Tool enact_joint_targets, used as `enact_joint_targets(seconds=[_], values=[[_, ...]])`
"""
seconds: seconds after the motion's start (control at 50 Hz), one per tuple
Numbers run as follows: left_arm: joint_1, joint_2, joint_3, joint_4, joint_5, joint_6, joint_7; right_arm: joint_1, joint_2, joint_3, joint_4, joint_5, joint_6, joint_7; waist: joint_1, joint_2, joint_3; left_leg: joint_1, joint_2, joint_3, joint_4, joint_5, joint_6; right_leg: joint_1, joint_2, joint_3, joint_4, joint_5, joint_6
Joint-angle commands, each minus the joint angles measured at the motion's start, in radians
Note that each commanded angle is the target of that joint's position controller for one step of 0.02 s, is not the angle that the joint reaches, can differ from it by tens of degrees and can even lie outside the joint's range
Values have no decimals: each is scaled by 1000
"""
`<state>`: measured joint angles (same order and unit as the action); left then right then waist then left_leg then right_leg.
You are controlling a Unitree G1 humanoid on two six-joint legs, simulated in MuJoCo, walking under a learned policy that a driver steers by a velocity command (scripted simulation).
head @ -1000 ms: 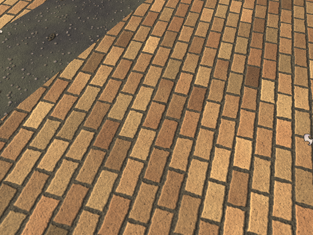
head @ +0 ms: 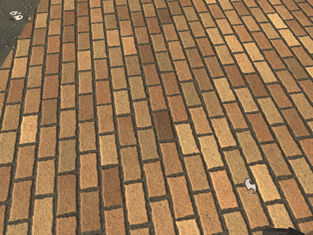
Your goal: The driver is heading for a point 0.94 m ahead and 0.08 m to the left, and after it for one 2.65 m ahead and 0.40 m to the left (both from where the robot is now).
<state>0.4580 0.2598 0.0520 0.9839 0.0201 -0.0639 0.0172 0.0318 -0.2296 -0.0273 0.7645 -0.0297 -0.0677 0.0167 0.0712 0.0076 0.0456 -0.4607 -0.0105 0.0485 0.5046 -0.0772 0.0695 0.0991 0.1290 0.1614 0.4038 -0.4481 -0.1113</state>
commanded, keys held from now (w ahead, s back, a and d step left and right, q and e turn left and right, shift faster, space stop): w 0.62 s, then no key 0.38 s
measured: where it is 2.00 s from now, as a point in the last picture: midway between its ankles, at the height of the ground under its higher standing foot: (178, 230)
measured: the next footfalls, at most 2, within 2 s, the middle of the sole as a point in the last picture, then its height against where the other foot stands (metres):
right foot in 0.54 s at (201, 234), level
left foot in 1.02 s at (156, 206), level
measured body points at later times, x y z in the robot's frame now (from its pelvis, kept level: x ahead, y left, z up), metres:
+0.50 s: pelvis +0.25 +0.00 +0.01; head +0.29 +0.00 +0.46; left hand +0.47 +0.21 -0.09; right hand +0.18 -0.24 -0.13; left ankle +0.12 +0.09 -0.72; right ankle +0.39 -0.10 -0.70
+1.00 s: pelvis +0.46 -0.02 +0.02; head +0.48 -0.02 +0.47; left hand +0.45 +0.21 -0.14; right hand +0.56 -0.26 -0.12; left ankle +0.54 +0.07 -0.71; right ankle +0.40 -0.10 -0.72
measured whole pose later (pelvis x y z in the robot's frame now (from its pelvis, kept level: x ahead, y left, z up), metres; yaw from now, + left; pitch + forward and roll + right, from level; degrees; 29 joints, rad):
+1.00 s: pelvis +0.46 -0.02 +0.02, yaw +0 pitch -1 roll -2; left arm 0.34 0.18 0.00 1.04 0.01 -0.06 0.02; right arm 0.17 -0.19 -0.02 0.94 -0.02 -0.03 -0.02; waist 0.03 0.03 0.05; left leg -0.37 0.02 0.05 0.55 -0.12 0.05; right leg -0.06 0.08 -0.09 0.36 -0.29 -0.07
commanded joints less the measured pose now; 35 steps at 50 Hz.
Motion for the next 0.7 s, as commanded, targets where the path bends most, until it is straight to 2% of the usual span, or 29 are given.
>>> enact_joint_targets(seconds=[0.02,0.04,0.06,0.08,0.1,0.12,0.14,0.18,0.22,0.28,0.34,0.42,0.48,0.5,0.52,0.54,0.56,0.58,0.6,0.62,0.64,0.66,0.7], values=[[119,32,5,-73,-39,-19,-10,441,-312,-91,56,-29,-12,-26,-150,269,-351,780,423,-676,-137,-153,232,-544,18,-85,832,77,30],[85,116,15,-61,-5,-17,-5,366,-233,-78,57,6,2,-12,-122,149,-283,684,414,-806,-232,-252,233,-650,-20,-30,920,-28,13],[-4,120,19,-78,2,-14,-10,259,-164,-60,35,16,2,-8,-95,56,-125,529,378,-631,-247,-275,214,-673,-76,-31,907,60,13],[-67,103,12,-92,5,-15,-16,216,-116,-47,35,11,-4,-4,-90,-4,-64,429,327,-509,-271,-194,190,-661,-110,-41,856,113,15],[-91,92,12,-100,7,-9,-23,217,-98,-39,48,8,-10,-7,-75,16,-31,372,282,-415,-290,-102,163,-643,-135,-54,810,129,19],[-86,81,8,-103,16,2,-30,226,-84,-32,67,11,-16,-10,-55,48,-25,327,244,-345,-309,-37,140,-607,-152,-64,770,139,29],[-76,67,5,-98,19,12,-36,247,-86,-31,83,13,-24,-9,-47,67,-33,317,232,-309,-318,25,136,-587,-156,-77,747,146,38],[-94,53,0,-102,23,22,-43,293,-101,-34,110,22,-37,-5,-41,68,-34,322,221,-260,-338,98,145,-614,-171,-106,707,166,54],[-175,49,-6,-128,23,27,-48,322,-116,-38,126,24,-39,-5,-51,63,-9,331,213,-225,-376,90,150,-684,-200,-134,644,226,73],[-315,39,-15,-173,18,26,-53,370,-111,-35,150,26,-34,-5,-80,56,25,355,184,-170,-402,124,137,-745,-223,-172,490,328,100],[-417,18,-29,-204,11,21,-56,414,-117,-35,171,26,-33,-6,-108,62,30,376,169,-125,-391,194,118,-707,-208,-205,327,414,106],[-504,28,-32,-232,6,15,-50,463,-124,-34,196,18,-28,-12,-131,69,35,465,202,-119,-344,285,115,-675,-182,-222,206,416,84],[-488,48,-24,-236,8,7,-44,449,-140,-38,206,11,-21,-21,-104,76,29,527,237,-122,-267,425,102,-607,-157,-223,143,320,44],[-429,59,-16,-218,10,2,-39,435,-147,-40,207,11,-19,-23,-75,78,1,534,234,-111,-194,544,90,-523,-131,-231,114,285,26],[-305,70,-6,-175,15,-7,-31,422,-148,-39,209,14,-14,-23,-19,57,-60,519,206,-83,-49,621,74,-371,-101,-247,46,302,3],[-141,112,11,-123,31,-18,-21,418,-132,-32,199,19,-13,-22,41,22,-159,400,164,-49,148,513,54,-133,-153,-190,35,311,-32],[2,208,36,-108,55,-22,-8,445,-57,-11,150,46,-16,-15,64,-140,-299,106,66,17,488,116,11,155,-430,170,1,194,-118],[1,234,49,-95,23,-5,-17,494,-77,-24,158,43,-13,-18,33,-248,-355,-95,-60,-26,718,-448,6,212,-561,507,-118,192,-200],[-97,176,37,-109,-3,3,-23,429,-136,-41,157,20,-5,-22,-2,-110,-203,-168,9,-101,767,-392,18,92,-511,386,-127,157,-177],[-173,115,21,-121,-6,-1,-26,370,-110,-36,144,17,-11,-14,-22,-67,-96,-170,44,-104,735,-314,19,-45,-468,264,-162,192,-159],[-218,72,8,-122,-3,-8,-26,352,-85,-32,145,20,-9,-12,-56,-53,-30,-127,74,-95,672,-269,12,-152,-420,161,-196,343,-123],[-225,50,0,-110,-7,-17,-21,357,-76,-32,148,5,3,-10,-84,-67,-6,-74,88,-90,626,-258,-4,-219,-385,81,-201,533,-101],[-197,45,-5,-85,-6,-36,-20,397,-50,-28,169,-5,27,-7,-113,-61,-37,12,72,-70,601,-253,-32,-258,-359,-24,-177,881,-98]])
